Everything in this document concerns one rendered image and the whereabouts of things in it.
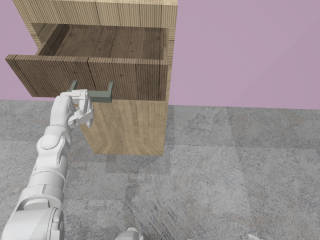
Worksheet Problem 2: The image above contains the left robot shin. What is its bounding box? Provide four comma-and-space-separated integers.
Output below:
127, 227, 138, 232

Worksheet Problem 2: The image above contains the drawer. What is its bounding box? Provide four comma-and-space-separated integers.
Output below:
5, 23, 168, 101

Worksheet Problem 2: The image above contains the handle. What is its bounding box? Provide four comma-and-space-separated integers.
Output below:
66, 80, 114, 103

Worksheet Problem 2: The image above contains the left robot hand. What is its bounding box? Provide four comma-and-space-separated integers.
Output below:
49, 89, 94, 133

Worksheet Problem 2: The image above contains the robot left forearm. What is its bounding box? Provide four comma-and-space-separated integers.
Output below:
0, 125, 72, 240

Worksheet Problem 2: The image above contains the cabinet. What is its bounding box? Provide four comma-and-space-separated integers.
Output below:
12, 0, 178, 156

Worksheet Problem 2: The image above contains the robot left upper arm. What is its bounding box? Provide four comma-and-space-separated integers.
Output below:
4, 207, 65, 240

